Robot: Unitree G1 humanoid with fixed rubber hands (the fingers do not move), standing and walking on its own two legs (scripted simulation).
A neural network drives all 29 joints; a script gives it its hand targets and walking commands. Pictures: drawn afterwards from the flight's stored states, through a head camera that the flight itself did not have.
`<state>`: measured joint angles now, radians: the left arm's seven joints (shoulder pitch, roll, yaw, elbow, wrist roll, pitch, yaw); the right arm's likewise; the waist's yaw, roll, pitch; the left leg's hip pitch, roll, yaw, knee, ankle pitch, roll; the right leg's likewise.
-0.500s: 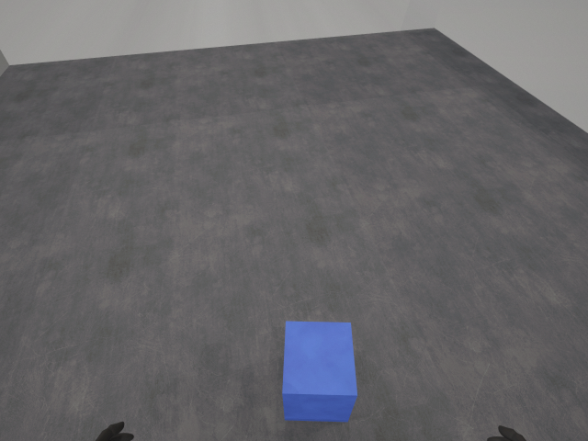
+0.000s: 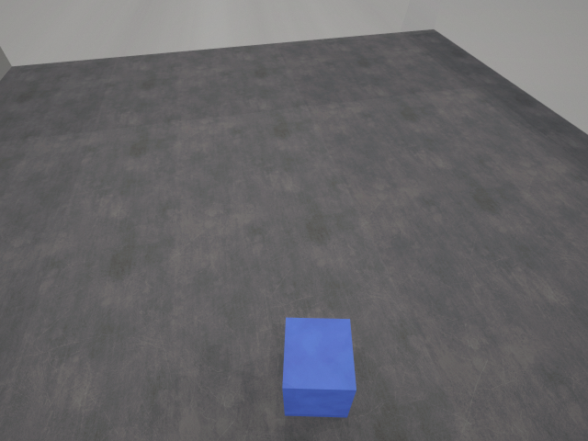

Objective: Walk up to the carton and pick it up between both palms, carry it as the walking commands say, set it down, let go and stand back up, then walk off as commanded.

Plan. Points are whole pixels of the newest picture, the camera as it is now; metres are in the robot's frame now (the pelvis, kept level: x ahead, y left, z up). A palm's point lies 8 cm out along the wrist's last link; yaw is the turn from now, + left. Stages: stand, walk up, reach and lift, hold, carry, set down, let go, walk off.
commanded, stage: stand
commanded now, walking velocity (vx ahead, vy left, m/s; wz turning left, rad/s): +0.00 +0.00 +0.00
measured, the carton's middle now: (316, 368) +0.48 -0.04 -0.65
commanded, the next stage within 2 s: walk off in 0.44 s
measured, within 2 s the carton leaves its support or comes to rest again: neither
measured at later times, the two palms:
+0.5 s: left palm out of the picture +0.08 +0.31 -0.10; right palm out of the picture +0.09 -0.31 -0.10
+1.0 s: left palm out of the picture +0.09 +0.26 -0.13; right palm out of the picture +0.00 -0.32 -0.14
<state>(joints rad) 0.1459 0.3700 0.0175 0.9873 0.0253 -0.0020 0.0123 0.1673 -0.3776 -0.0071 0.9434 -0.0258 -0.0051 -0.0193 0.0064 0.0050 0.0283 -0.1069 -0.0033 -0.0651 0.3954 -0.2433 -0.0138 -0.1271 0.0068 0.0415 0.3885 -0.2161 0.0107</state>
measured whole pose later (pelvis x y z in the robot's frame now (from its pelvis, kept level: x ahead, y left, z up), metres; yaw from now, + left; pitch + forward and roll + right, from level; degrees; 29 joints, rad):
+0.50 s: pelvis +0.00 +0.00 +0.00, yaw +0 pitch -3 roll +0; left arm 0.12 0.38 0.01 1.04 0.02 0.00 0.01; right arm 0.14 -0.39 0.00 1.00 -0.02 -0.01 -0.02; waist 0.01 0.00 0.04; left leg -0.10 0.00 -0.06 0.37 -0.22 -0.01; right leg -0.12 0.01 0.04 0.36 -0.20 0.01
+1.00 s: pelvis -0.01 -0.02 -0.02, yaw -10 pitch -1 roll +1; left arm 0.21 0.32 0.02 0.95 0.03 0.04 -0.01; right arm 0.19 -0.35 -0.03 0.96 -0.03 0.05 -0.05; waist 0.01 0.01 0.05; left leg -0.21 0.07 0.08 0.59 -0.35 -0.04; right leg -0.30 0.00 -0.01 0.67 -0.38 0.01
